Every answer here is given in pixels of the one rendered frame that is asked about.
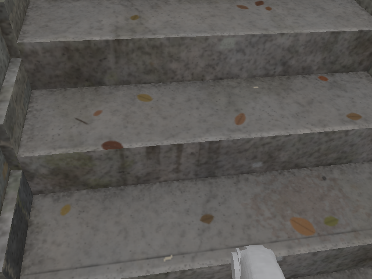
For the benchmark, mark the right robot thigh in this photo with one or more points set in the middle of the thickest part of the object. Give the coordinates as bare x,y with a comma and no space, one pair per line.
255,262

